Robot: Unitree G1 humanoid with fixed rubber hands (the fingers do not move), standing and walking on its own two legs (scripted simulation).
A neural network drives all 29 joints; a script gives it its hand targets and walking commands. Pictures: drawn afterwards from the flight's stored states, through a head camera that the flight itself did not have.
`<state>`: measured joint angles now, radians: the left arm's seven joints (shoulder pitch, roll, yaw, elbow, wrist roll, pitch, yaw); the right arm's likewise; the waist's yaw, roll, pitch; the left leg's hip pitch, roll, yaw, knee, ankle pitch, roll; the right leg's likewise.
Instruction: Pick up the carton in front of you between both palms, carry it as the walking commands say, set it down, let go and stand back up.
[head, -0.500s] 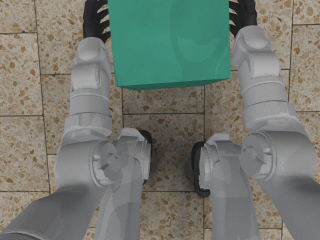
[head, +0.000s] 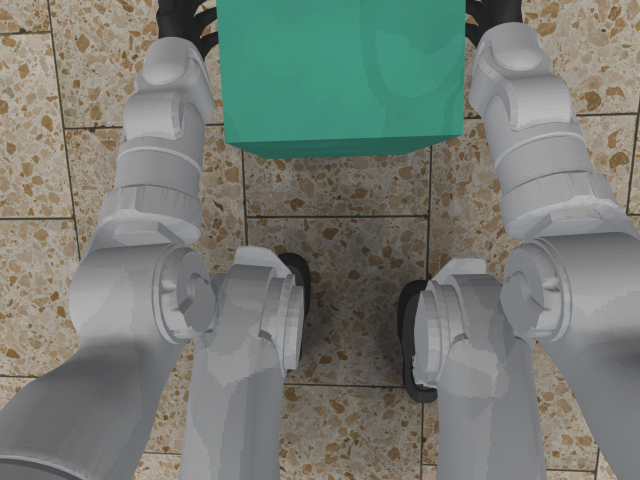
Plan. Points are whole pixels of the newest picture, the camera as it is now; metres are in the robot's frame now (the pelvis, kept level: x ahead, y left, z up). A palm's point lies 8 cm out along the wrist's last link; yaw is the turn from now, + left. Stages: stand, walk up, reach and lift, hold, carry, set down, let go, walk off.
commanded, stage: set down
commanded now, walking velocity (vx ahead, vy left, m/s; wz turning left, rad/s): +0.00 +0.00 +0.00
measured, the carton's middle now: (336, 62) +0.52 +0.05 -0.23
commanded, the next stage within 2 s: none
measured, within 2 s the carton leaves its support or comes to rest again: rests again in 0.50 s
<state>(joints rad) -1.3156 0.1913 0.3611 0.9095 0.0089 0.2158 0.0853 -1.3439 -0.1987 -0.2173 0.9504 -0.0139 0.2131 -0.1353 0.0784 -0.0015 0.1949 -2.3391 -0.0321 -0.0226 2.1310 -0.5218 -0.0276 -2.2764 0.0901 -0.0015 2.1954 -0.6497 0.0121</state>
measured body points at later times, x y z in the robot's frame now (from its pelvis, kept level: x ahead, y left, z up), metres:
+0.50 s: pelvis -0.01 +0.00 -0.01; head +0.36 +0.00 +0.25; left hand +0.53 +0.21 -0.17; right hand +0.55 -0.10 -0.18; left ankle +0.12 +0.12 -0.34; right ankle +0.09 -0.11 -0.34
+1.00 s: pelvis -0.01 +0.00 -0.01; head +0.36 +0.00 +0.23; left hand +0.51 +0.23 -0.21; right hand +0.54 -0.14 -0.21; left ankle +0.12 +0.12 -0.34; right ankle +0.09 -0.11 -0.34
